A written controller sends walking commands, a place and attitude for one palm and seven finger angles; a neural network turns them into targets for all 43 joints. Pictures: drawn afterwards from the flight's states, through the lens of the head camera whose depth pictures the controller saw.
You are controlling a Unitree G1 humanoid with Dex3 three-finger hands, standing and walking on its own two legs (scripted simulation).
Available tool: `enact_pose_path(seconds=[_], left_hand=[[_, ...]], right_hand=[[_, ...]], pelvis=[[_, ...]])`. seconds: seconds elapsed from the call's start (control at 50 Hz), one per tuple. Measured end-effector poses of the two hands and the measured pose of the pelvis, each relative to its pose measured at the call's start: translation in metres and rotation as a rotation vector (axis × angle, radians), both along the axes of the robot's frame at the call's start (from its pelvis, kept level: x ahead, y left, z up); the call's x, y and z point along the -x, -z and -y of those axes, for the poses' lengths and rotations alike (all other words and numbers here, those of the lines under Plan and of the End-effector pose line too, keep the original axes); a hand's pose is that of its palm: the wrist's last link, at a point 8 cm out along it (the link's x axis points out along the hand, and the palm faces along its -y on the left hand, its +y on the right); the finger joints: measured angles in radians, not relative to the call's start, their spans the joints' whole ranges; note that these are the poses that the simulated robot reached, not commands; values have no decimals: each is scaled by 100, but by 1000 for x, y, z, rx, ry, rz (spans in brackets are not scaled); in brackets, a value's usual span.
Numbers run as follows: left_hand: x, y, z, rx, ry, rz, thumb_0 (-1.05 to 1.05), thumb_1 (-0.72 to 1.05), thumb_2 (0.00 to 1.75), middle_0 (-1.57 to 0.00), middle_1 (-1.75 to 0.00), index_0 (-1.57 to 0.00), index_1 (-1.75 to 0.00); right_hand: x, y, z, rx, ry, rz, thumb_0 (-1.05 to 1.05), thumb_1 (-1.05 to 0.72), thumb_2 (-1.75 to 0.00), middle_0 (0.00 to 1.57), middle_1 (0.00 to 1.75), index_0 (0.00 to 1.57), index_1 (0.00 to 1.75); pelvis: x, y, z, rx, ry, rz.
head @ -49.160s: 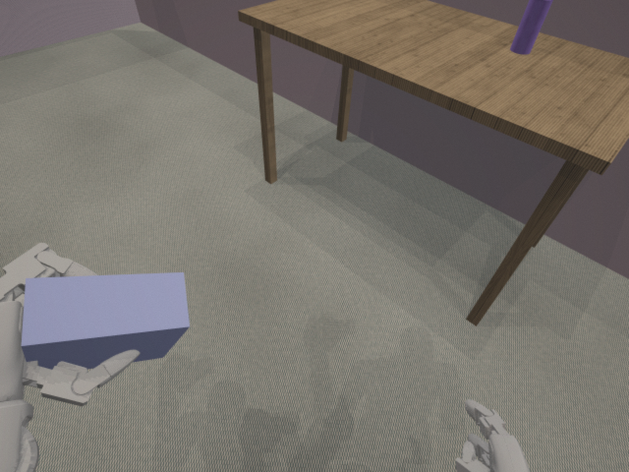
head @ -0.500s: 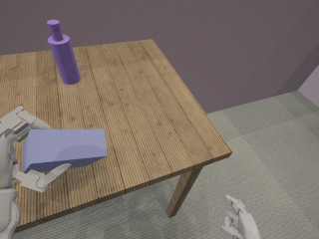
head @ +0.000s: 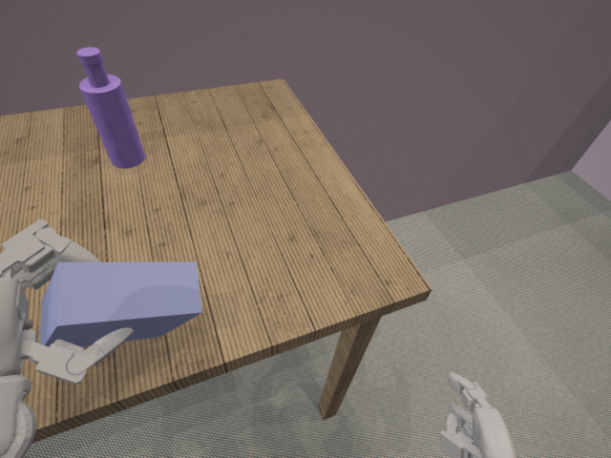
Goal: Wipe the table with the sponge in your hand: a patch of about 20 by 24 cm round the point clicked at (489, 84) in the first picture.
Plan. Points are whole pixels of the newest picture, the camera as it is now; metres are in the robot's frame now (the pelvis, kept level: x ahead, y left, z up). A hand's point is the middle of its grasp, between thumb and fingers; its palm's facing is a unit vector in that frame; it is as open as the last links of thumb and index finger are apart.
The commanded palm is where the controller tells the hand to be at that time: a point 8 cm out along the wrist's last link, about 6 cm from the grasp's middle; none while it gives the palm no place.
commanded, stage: come to a stop and stand still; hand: left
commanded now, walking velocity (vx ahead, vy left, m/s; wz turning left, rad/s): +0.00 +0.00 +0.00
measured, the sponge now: (139, 305) +0.24 +0.21 +0.11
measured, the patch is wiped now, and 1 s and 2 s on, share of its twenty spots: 1.00 1.00 1.00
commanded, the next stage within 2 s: look again from close up in 1.06 s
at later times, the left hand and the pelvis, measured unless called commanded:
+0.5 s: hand (55, 258) +0.25 +0.27 +0.18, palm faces +0.46 -0.79 -0.40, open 9.7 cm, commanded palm +0.16 +0.27 +0.17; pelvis +0.00 -0.01 +0.00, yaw -1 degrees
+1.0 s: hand (85, 278) +0.24 +0.25 +0.16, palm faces +0.37 -0.87 -0.34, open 9.7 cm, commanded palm +0.18 +0.28 +0.17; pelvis +0.02 +0.00 +0.00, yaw +0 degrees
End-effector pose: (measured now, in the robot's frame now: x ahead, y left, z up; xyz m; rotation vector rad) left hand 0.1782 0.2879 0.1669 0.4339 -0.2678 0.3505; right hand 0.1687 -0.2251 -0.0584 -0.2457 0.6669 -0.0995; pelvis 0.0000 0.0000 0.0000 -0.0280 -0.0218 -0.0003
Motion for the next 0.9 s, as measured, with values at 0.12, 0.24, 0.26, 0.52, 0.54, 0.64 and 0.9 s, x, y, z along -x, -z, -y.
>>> enact_pose_path(seconds=[0.12, 0.24, 0.26, 0.52, 0.54, 0.64, 0.9], left_hand=[[-2, -3, 8, -5, 7, -7, 0, -50, 109, -79, -141, -80, -137], [-4, -1, 11, -2, 5, -30, 0, -50, 109, -79, -141, -80, -137], [-4, 0, 11, -3, 4, -34, 0, -50, 109, -79, -141, -80, -137], [-25, -23, -14, -82, -26, 82, -1, -50, 109, -79, -142, -79, -138], [-23, -19, -6, -70, 0, 68, -1, -50, 109, -78, -142, -79, -138], [-15, 5, 15, -25, 95, -28, -1, -50, 109, -79, -142, -79, -138], [-20, -5, -5, 10, 7, 77, -1, -50, 109, -79, -142, -80, -138]], right_hand=[[0, 0, 6, -7, 8, 5, 2, -91, -90, 20, 30, 21, 30], [-1, 2, 12, -7, 17, -3, 2, -91, -90, 20, 30, 21, 30], [-1, 2, 12, -7, 19, -5, 2, -91, -90, 20, 30, 21, 30], [1, 6, 5, -34, -30, -2, 2, -91, -90, 20, 30, 21, 30], [2, 6, 4, -40, -22, 6, 2, -91, -90, 20, 30, 21, 30], [5, 9, 1, -37, 11, -10, 1, -91, -90, 20, 30, 21, 30], [-19, -2, -7, 4, -31, 8, 2, -91, -90, 20, 30, 21, 30]], pelvis=[[-1, -1, 6, -1, 1, -4], [-2, -1, 8, -1, 1, -9], [-3, -1, 9, -1, 2, -10], [1, 2, 7, -10, 16, -30], [0, 2, 5, -11, 19, -30], [-7, 3, 1, -11, 14, -27], [-15, 2, -1, -1, 3, -16]])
